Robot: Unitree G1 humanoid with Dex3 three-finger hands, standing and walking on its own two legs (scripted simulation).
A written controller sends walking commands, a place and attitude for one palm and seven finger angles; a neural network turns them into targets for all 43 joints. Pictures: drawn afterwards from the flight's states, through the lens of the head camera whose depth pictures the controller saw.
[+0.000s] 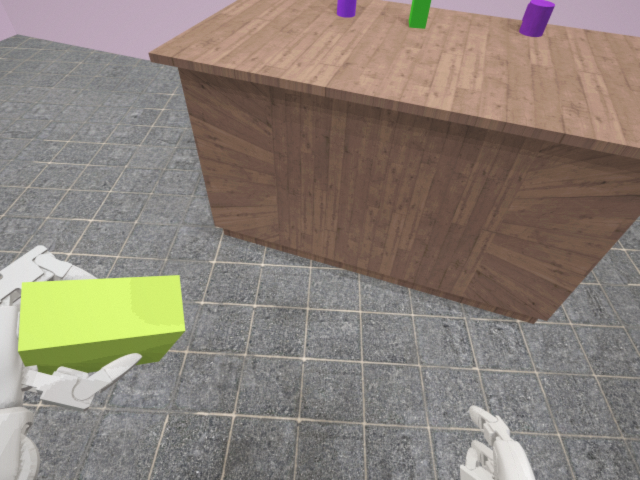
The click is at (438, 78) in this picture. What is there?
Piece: table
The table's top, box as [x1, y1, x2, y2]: [149, 0, 639, 158]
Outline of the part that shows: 149,52 150,60 153,62 639,158 639,37 547,24 543,34 540,37 530,37 523,35 518,31 522,21 521,20 431,7 429,9 427,22 424,29 409,28 408,17 411,5 382,0 356,0 355,15 353,17 348,18 340,17 336,14 337,0 237,0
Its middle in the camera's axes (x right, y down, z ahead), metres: +0.31 -0.58 +1.19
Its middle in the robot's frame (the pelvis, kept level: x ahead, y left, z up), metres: +1.30 -0.23 +0.02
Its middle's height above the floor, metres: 0.79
